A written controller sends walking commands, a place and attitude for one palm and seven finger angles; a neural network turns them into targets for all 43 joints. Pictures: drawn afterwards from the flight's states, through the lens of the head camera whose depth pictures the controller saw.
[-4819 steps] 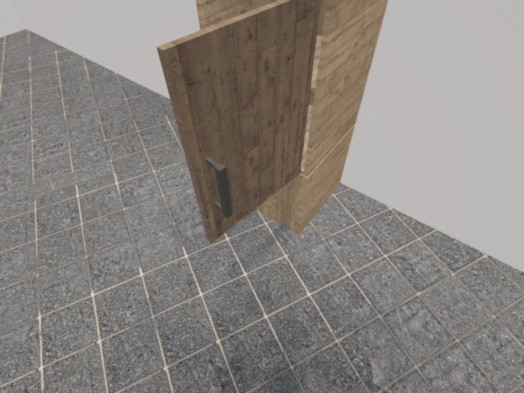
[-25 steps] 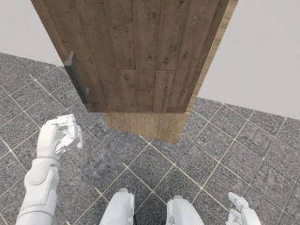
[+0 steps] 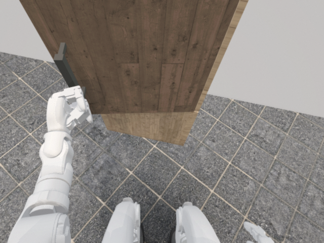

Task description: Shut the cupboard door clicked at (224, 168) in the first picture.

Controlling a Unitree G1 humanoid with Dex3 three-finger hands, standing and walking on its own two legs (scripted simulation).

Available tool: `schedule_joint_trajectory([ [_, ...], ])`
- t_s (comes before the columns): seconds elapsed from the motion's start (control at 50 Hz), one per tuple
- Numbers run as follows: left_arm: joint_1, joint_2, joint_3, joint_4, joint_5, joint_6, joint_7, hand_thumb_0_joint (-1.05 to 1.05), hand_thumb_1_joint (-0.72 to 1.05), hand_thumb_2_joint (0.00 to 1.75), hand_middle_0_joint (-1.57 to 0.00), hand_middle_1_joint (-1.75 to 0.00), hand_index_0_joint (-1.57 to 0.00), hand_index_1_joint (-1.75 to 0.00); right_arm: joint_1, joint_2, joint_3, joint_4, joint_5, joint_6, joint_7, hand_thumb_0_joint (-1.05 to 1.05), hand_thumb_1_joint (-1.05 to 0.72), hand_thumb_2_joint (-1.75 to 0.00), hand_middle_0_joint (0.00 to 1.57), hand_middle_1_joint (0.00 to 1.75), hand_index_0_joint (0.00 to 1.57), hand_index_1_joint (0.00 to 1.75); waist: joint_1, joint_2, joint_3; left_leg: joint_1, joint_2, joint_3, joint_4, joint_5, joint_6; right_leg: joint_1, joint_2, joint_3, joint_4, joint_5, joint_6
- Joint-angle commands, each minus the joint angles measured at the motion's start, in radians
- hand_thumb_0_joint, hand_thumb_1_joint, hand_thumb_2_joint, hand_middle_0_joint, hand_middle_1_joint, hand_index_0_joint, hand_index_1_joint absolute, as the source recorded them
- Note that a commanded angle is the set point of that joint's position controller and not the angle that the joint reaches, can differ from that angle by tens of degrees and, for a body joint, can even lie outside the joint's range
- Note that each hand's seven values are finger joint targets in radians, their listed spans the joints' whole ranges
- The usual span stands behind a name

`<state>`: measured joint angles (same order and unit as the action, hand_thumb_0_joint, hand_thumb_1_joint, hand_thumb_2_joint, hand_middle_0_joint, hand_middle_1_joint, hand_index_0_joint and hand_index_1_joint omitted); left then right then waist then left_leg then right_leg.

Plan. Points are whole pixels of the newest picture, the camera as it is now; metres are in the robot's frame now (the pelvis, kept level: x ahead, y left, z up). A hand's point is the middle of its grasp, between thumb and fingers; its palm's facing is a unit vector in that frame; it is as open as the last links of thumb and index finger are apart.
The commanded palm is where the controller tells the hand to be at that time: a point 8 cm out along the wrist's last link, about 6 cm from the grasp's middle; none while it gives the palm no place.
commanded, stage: bring the fist close to the handle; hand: left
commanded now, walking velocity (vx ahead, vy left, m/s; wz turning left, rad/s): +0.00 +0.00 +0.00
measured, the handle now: (73, 77) +0.52 +0.24 +0.03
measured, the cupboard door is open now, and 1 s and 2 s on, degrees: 15 11 0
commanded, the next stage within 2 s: push the door shut along its arc in 0.28 s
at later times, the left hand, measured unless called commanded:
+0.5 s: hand (85, 113) +0.42 +0.19 +0.02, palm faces +0.06 -1.00 -0.03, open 3.1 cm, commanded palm +0.40 +0.24 +0.03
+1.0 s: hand (89, 93) +0.48 +0.19 +0.02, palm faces -0.08 -1.00 -0.06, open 3.1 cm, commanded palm +0.48 +0.22 +0.03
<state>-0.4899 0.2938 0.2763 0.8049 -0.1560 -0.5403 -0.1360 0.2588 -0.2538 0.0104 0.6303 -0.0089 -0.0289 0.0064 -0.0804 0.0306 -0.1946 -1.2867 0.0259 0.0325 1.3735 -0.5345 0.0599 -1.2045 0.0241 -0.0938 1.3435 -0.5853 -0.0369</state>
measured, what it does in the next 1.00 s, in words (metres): stands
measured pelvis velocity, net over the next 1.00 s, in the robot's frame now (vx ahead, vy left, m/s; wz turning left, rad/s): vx -0.01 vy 0.00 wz -0.01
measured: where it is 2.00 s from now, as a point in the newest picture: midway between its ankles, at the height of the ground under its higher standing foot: outside the picture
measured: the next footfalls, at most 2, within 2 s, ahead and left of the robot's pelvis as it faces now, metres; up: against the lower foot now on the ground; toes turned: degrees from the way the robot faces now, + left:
none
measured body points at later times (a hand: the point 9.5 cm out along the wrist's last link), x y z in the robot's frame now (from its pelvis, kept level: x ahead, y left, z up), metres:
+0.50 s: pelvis +0.00 -0.01 +0.00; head +0.13 +0.01 +0.43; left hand +0.41 +0.25 +0.02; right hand +0.11 -0.28 -0.11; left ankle +0.05 +0.08 -0.60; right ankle +0.02 -0.10 -0.60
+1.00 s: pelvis -0.01 +0.00 -0.02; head +0.14 +0.03 +0.41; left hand +0.47 +0.25 +0.03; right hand +0.04 -0.28 -0.13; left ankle +0.05 +0.08 -0.60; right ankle +0.02 -0.10 -0.60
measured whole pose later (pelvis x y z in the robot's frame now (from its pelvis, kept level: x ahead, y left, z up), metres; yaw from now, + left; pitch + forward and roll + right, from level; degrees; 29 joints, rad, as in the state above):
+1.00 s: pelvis -0.01 +0.00 -0.02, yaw +0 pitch +28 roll -5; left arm -0.80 0.49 0.32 1.11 -0.14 -0.51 -0.34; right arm 0.30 -0.28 0.03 0.66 0.01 0.02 0.00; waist -0.14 0.04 -0.17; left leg -1.39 0.03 0.00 1.44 -0.54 0.06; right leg -1.30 0.03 -0.12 1.39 -0.59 -0.05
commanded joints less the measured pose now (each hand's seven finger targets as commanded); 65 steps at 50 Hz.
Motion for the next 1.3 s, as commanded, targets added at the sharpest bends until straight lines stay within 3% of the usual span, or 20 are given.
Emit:
schedule_joint_trajectory([
  [0.0,-0.187,0.208,0.065,-0.161,-0.002,-0.072,-0.005,0.0,0.9,0.9,-1.3,-1.5,-1.3,-1.5,0.084,-0.176,-0.073,-0.104,0.002,-0.011,-0.003,0.0,-0.9,-0.9,0.2,0.3,0.2,0.3,0.029,0.053,-0.458,0.445,-0.003,-0.126,-0.189,0.3,-0.05,0.161,0.019,0.066,-0.167,0.276,0.0],
  [0.04,-0.191,0.22,0.072,-0.157,-0.007,-0.062,-0.012,0.0,0.9,0.9,-1.3,-1.5,-1.3,-1.5,0.081,-0.175,-0.071,-0.105,0.007,0.005,-0.004,0.0,-0.9,-0.9,0.2,0.3,0.2,0.3,0.024,0.026,-0.43,0.409,-0.005,-0.115,-0.195,0.273,-0.044,0.192,0.016,0.075,-0.184,0.277,0.005],
  [0.08,-0.208,0.183,0.042,-0.172,-0.021,-0.058,-0.024,0.0,0.9,0.9,-1.3,-1.5,-1.3,-1.5,0.076,-0.169,-0.07,-0.114,0.013,0.01,-0.003,0.0,-0.9,-0.9,0.2,0.3,0.2,0.3,0.014,0.028,-0.396,0.39,-0.009,-0.107,-0.203,0.235,-0.039,0.199,0.016,0.08,-0.203,0.251,0.007],
  [0.16,-0.289,0.201,0.058,-0.211,-0.037,-0.1,-0.029,0.0,0.9,0.9,-1.3,-1.5,-1.3,-1.5,0.073,-0.168,-0.071,-0.097,0.011,0.005,-0.017,0.0,-0.9,-0.9,0.2,0.3,0.2,0.3,-0.003,0.015,-0.409,0.38,-0.011,-0.102,-0.182,0.217,-0.031,0.206,0.014,0.095,-0.209,0.24,0.011],
  [0.2,-0.305,0.227,0.069,-0.234,-0.035,-0.127,-0.033,0.0,0.9,0.9,-1.3,-1.5,-1.3,-1.5,0.079,-0.172,-0.073,-0.09,0.006,-0.002,-0.023,0.0,-0.9,-0.9,0.2,0.3,0.2,0.3,-0.001,0.038,-0.44,0.395,-0.01,-0.105,-0.17,0.244,-0.031,0.202,0.016,0.095,-0.192,0.262,0.007],
  [0.24,-0.32,0.192,0.033,-0.21,-0.028,-0.137,-0.044,0.0,0.9,0.9,-1.3,-1.5,-1.3,-1.5,0.077,-0.167,-0.073,-0.072,0.004,-0.006,-0.021,0.0,-0.9,-0.9,0.2,0.3,0.2,0.3,-0.011,0.071,-0.438,0.422,-0.008,-0.109,-0.167,0.248,-0.035,0.168,0.012,0.09,-0.19,0.259,0.008],
  [0.34,-0.296,0.194,0.028,-0.096,-0.026,-0.091,-0.072,0.0,0.9,0.9,-1.3,-1.5,-1.3,-1.5,0.075,-0.175,-0.07,-0.072,0.01,0.006,-0.024,0.0,-0.9,-0.9,0.2,0.3,0.2,0.3,-0.012,0.054,-0.375,0.378,-0.01,-0.109,-0.174,0.195,-0.032,0.151,0.012,0.093,-0.206,0.214,0.007],
  [0.4,-0.323,0.261,0.076,-0.127,-0.035,-0.077,-0.08,0.0,0.9,0.9,-1.3,-1.5,-1.3,-1.5,0.076,-0.181,-0.069,-0.087,0.013,0.011,-0.027,0.0,-0.9,-0.9,0.2,0.3,0.2,0.3,0.002,0.077,-0.43,0.397,-0.01,-0.109,-0.168,0.236,-0.031,0.174,0.014,0.094,-0.191,0.25,0.002],
  [0.54,-0.466,0.326,0.106,-0.091,-0.027,-0.106,-0.113,0.0,0.9,0.9,-1.3,-1.5,-1.3,-1.5,0.08,-0.175,-0.061,-0.066,0.008,0.008,-0.032,0.0,-0.9,-0.9,0.2,0.3,0.2,0.3,-0.026,0.067,-0.459,0.349,-0.009,-0.099,-0.116,0.257,-0.025,0.198,0.015,0.115,-0.176,0.282,0.009],
  [0.64,-0.496,0.289,0.048,0.008,-0.024,-0.064,-0.18,0.0,0.9,0.9,-1.3,-1.5,-1.3,-1.5,0.1,-0.185,-0.06,-0.062,0.015,0.015,-0.027,0.0,-0.9,-0.9,0.2,0.3,0.2,0.3,-0.046,0.095,-0.438,0.385,-0.004,-0.117,-0.121,0.266,-0.027,0.131,0.019,0.099,-0.174,0.266,0.003],
  [0.68,-0.531,0.303,0.049,0.036,-0.027,-0.038,-0.199,0.0,0.9,0.9,-1.3,-1.5,-1.3,-1.5,0.108,-0.192,-0.06,-0.06,0.018,0.019,-0.027,0.0,-0.9,-0.9,0.2,0.3,0.2,0.3,-0.06,0.083,-0.426,0.368,-0.002,-0.121,-0.119,0.248,-0.024,0.118,0.02,0.097,-0.177,0.248,0.004],
  [0.72,-0.539,0.322,0.065,0.052,-0.032,-0.025,-0.212,0.0,0.9,0.9,-1.3,-1.5,-1.3,-1.5,0.117,-0.196,-0.058,-0.065,0.022,0.021,-0.027,0.0,-0.9,-0.9,0.2,0.3,0.2,0.3,-0.051,0.087,-0.449,0.375,-0.003,-0.124,-0.115,0.266,-0.023,0.115,0.02,0.095,-0.17,0.257,0.001],
  [0.74,-0.568,0.315,0.058,0.065,-0.033,-0.017,-0.214,0.0,0.9,0.9,-1.3,-1.5,-1.3,-1.5,0.122,-0.196,-0.059,-0.061,0.022,0.023,-0.027,0.0,-0.9,-0.9,0.2,0.3,0.2,0.3,-0.07,0.063,-0.439,0.363,-0.001,-0.128,-0.11,0.254,-0.02,0.103,0.021,0.092,-0.172,0.247,0.004],
  [0.76,-0.601,0.352,0.085,0.057,-0.034,-0.02,-0.213,0.0,0.9,0.9,-1.3,-1.5,-1.3,-1.5,0.125,-0.199,-0.058,-0.059,0.022,0.023,-0.028,0.0,-0.9,-0.9,0.2,0.3,0.2,0.3,-0.064,0.077,-0.438,0.356,0.001,-0.13,-0.107,0.253,-0.021,0.103,0.021,0.093,-0.168,0.242,0.002],
  [0.78,-0.603,0.377,0.105,0.054,-0.031,-0.022,-0.21,0.0,0.9,0.9,-1.3,-1.5,-1.3,-1.5,0.131,-0.202,-0.057,-0.061,0.02,0.023,-0.028,0.0,-0.9,-0.9,0.2,0.3,0.2,0.3,-0.058,0.075,-0.456,0.361,0.0,-0.133,-0.108,0.26,-0.021,0.11,0.023,0.091,-0.163,0.241,0.0],
  [1.0,-0.845,0.357,0.027,0.101,0.014,-0.018,-0.221,0.0,0.9,0.9,-1.3,-1.5,-1.3,-1.5,0.191,-0.224,-0.058,-0.028,0.009,0.021,-0.02,0.0,-0.9,-0.9,0.2,0.3,0.2,0.3,-0.128,0.177,-0.497,0.475,0.011,-0.2,-0.111,0.241,-0.029,-0.069,0.028,0.056,-0.133,0.183,-0.01],
  [1.12,-0.922,0.431,0.061,0.16,0.037,0.007,-0.221,0.0,0.9,0.9,-1.3,-1.5,-1.3,-1.5,0.214,-0.233,-0.047,-0.02,0.007,0.025,-0.02,0.0,-0.9,-0.9,0.2,0.3,0.2,0.3,-0.146,0.18,-0.498,0.44,0.016,-0.199,-0.091,0.239,-0.024,-0.084,0.03,0.059,-0.13,0.178,-0.009],
  [1.18,-0.924,0.474,0.089,0.167,0.051,0.015,-0.218,0.0,0.9,0.9,-1.3,-1.5,-1.3,-1.5,0.227,-0.234,-0.042,-0.026,0.003,0.03,-0.016,0.0,-0.9,-0.9,0.2,0.3,0.2,0.3,-0.137,0.198,-0.509,0.442,0.019,-0.202,-0.089,0.261,-0.028,-0.075,0.033,0.056,-0.123,0.187,-0.013],
  [1.22,-0.929,0.479,0.092,0.165,0.055,0.013,-0.223,0.0,0.9,0.9,-1.3,-1.5,-1.3,-1.5,0.231,-0.236,-0.042,-0.03,0.0,0.031,-0.011,0.0,-0.9,-0.9,0.2,0.3,0.2,0.3,-0.135,0.228,-0.539,0.475,0.023,-0.209,-0.085,0.294,-0.032,-0.093,0.034,0.054,-0.114,0.2,-0.014],
  [1.28,-0.946,0.47,0.077,0.187,0.059,0.031,-0.238,0.0,0.9,0.9,-1.3,-1.5,-1.3,-1.5,0.242,-0.232,-0.038,-0.031,0.002,0.036,-0.008,0.0,-0.9,-0.9,0.2,0.3,0.2,0.3,-0.159,0.192,-0.516,0.43,0.024,-0.196,-0.071,0.289,-0.022,-0.068,0.038,0.06,-0.126,0.207,-0.009],
])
